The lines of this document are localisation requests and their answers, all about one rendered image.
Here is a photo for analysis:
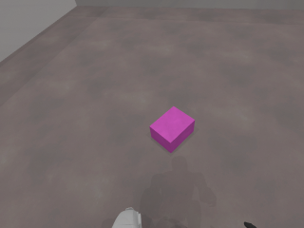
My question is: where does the robot left thigh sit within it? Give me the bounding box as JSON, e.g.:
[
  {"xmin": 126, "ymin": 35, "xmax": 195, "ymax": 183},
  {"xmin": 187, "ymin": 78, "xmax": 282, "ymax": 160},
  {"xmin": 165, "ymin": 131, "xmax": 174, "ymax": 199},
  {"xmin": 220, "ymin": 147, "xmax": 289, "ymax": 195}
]
[{"xmin": 112, "ymin": 210, "xmax": 142, "ymax": 228}]

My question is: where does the carton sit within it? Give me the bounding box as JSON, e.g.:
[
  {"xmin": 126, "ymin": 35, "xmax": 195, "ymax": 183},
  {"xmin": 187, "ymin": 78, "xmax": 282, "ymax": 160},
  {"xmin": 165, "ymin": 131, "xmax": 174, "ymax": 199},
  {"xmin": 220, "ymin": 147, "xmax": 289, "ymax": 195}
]
[{"xmin": 149, "ymin": 106, "xmax": 195, "ymax": 153}]

